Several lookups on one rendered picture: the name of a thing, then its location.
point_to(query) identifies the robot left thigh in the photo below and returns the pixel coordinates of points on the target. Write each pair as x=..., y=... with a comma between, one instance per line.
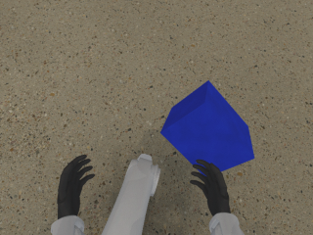
x=129, y=210

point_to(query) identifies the left robot forearm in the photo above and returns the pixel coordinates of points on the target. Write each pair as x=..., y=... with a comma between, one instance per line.
x=68, y=225

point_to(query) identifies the left robot hand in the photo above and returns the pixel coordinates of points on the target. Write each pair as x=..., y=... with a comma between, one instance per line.
x=70, y=186

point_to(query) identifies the left robot shin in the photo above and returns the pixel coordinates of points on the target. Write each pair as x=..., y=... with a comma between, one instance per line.
x=135, y=162

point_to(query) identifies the carton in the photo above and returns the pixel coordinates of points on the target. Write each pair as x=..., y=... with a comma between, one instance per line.
x=203, y=126

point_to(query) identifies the right robot forearm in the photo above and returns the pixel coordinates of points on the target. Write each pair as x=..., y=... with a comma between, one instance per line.
x=224, y=223

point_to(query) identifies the right robot hand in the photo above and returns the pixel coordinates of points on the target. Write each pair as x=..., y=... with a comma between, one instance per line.
x=214, y=187

